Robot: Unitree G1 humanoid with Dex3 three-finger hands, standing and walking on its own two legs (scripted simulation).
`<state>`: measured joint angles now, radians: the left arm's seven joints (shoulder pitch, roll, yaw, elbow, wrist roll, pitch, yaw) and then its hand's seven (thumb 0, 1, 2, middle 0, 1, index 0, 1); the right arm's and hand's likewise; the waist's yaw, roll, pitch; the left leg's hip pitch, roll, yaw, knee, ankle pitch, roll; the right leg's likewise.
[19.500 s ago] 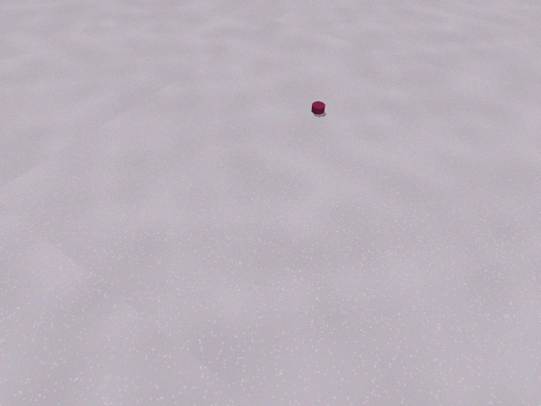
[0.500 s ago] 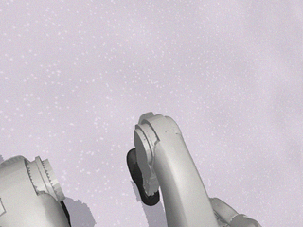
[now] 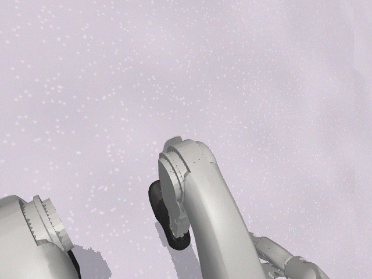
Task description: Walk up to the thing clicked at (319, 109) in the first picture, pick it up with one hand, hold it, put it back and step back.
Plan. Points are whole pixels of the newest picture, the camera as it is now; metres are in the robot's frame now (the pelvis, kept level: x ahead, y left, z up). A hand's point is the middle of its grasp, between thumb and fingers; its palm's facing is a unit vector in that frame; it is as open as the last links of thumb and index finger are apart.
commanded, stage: close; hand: left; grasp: from above
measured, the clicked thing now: out of the picture +0.43 +0.32 -0.27
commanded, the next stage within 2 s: settle in 1.14 s
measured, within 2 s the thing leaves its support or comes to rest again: leaves its support in 1.52 s
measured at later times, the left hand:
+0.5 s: hand out of the picture +0.42 +0.31 -0.25, palm faces -0.42 -0.15 -0.89, open 10.8 cm
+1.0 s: hand out of the picture +0.43 +0.31 -0.25, palm faces -0.44 -0.15 -0.88, open 10.1 cm
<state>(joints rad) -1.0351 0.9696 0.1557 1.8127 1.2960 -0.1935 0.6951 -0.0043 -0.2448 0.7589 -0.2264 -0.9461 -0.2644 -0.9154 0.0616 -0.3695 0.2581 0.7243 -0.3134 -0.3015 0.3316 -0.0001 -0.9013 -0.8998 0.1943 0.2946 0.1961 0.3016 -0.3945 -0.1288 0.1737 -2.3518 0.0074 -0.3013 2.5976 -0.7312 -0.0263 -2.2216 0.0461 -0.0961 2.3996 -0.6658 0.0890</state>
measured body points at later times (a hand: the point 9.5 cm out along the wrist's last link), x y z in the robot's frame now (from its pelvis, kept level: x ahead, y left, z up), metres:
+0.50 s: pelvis +0.00 +0.00 +0.00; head +0.26 +0.13 +0.34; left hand +0.44 +0.31 -0.20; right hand +0.06 -0.25 -0.05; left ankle +0.06 +0.13 -0.26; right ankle +0.12 -0.14 -0.26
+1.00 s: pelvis +0.00 +0.00 +0.01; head +0.27 +0.13 +0.34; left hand +0.45 +0.32 -0.20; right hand +0.05 -0.25 -0.05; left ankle +0.06 +0.13 -0.26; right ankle +0.12 -0.14 -0.26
